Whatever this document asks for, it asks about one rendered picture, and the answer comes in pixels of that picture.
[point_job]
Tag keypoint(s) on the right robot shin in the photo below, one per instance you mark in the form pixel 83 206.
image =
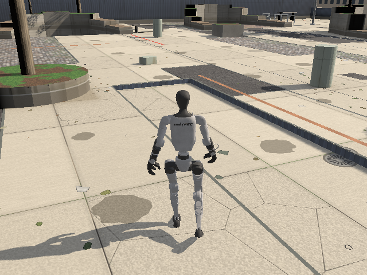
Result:
pixel 198 207

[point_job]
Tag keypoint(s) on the left robot upper arm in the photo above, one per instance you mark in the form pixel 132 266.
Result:
pixel 162 130

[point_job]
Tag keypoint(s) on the right robot upper arm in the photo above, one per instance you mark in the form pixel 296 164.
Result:
pixel 204 129

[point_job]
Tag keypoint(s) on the robot right thigh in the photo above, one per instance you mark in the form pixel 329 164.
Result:
pixel 197 171

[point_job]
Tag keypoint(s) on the right robot forearm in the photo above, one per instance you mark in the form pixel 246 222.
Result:
pixel 211 148

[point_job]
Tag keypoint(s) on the right robot hand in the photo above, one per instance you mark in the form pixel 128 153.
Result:
pixel 213 157

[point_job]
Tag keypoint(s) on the left robot hand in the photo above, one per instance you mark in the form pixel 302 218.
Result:
pixel 150 167

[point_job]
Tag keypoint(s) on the left robot forearm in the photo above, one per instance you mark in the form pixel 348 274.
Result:
pixel 154 153

